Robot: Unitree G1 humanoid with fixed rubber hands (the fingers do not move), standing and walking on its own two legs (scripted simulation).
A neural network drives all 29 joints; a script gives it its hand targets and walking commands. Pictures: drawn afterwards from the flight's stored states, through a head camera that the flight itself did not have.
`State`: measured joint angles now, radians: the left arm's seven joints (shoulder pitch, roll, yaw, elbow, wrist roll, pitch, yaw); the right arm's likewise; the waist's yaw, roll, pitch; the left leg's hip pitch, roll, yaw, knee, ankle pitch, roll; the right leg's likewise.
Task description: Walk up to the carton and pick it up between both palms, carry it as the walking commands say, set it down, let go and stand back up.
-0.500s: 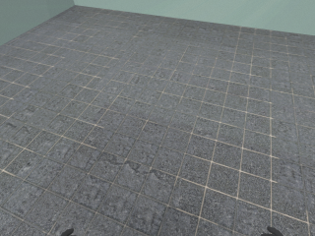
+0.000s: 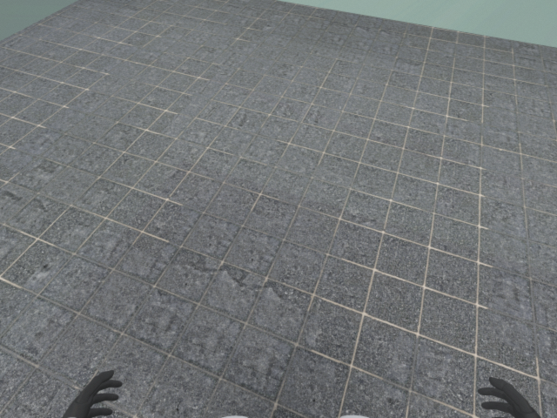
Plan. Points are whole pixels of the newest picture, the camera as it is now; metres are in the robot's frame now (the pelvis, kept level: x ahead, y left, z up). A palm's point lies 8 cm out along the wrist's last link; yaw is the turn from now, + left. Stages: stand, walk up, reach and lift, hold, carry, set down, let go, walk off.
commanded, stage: walk up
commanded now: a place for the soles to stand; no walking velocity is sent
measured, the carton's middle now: out of the picture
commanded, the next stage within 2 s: none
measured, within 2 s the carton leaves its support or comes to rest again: neither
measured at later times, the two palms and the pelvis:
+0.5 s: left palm out of the picture +0.13 +0.30 -0.07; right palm out of the picture +0.08 -0.34 -0.09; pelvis -0.01 -0.01 +0.00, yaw -3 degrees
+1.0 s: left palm out of the picture +0.12 +0.29 -0.08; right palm out of the picture +0.04 -0.36 -0.07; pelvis -0.04 -0.01 +0.00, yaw -10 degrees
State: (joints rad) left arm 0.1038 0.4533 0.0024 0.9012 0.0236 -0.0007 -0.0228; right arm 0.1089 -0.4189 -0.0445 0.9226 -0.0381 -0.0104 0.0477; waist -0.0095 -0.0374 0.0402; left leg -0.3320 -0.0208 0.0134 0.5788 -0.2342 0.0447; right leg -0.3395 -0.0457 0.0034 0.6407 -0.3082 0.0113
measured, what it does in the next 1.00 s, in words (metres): steps on the spot: right foot, then left foot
